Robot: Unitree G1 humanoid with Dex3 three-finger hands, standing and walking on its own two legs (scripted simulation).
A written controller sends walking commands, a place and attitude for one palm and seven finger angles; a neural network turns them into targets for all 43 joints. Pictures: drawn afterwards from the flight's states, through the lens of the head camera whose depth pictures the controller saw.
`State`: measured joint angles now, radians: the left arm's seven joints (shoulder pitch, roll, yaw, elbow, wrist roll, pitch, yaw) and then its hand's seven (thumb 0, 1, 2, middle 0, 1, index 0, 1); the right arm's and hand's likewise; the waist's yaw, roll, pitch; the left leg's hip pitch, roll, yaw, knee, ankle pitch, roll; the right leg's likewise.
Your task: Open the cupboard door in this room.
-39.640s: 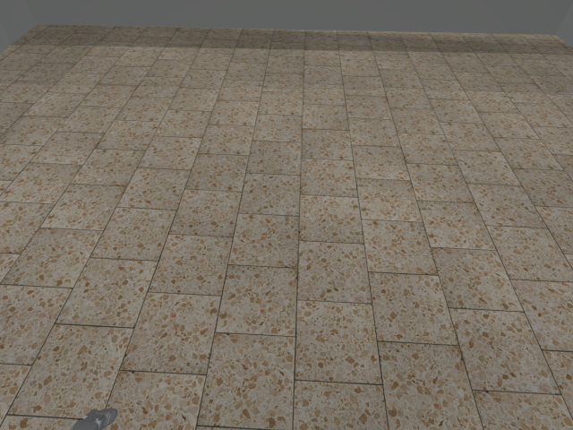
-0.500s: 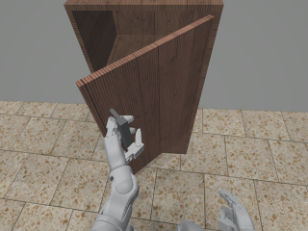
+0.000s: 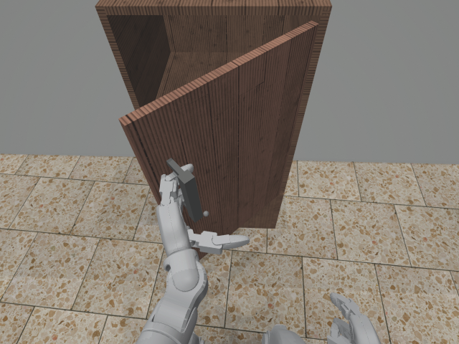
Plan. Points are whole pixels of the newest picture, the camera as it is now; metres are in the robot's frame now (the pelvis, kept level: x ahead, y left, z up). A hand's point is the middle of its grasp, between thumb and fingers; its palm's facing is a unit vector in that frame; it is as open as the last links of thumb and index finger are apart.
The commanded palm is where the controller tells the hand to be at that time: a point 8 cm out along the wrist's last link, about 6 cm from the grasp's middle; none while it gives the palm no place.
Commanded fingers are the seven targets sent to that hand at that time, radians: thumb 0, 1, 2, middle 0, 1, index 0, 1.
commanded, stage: open thumb and fingers to let go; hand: left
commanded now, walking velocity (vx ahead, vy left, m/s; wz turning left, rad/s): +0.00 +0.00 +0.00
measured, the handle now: (184, 191) +0.37 +0.09 +0.05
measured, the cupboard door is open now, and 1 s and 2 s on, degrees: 44 45 45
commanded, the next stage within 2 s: slide the hand sideways off the handle in 0.10 s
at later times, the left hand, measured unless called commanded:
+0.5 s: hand (202, 233) +0.29 +0.06 +0.05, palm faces -0.14 -0.99 +0.05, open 16.3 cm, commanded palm +0.27 +0.11 +0.04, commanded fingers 0.00 -0.50 0.30 -0.15 -0.30 -0.15 -0.30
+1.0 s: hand (173, 259) +0.25 +0.10 +0.05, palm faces -0.06 -1.00 +0.00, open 16.2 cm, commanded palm +0.22 +0.16 +0.04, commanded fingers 0.00 -0.50 0.30 -0.15 -0.30 -0.15 -0.30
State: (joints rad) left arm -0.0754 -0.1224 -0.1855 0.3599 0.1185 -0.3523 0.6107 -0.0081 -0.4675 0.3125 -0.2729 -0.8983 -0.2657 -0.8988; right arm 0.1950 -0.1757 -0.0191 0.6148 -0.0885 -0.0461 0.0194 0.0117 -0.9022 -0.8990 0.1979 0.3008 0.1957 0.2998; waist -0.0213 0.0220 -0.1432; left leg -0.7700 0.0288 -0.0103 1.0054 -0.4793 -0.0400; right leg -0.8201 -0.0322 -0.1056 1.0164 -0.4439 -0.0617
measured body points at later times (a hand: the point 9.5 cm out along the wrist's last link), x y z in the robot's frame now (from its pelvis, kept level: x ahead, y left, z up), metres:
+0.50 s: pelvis -0.01 +0.04 +0.00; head +0.05 +0.02 +0.44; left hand +0.29 +0.11 +0.05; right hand +0.15 -0.19 -0.11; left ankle +0.01 +0.15 -0.67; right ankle +0.03 -0.08 -0.67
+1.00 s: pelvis +0.00 +0.03 -0.01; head +0.06 +0.03 +0.44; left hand +0.25 +0.15 +0.05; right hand +0.19 -0.19 -0.09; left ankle +0.01 +0.15 -0.67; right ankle +0.03 -0.08 -0.67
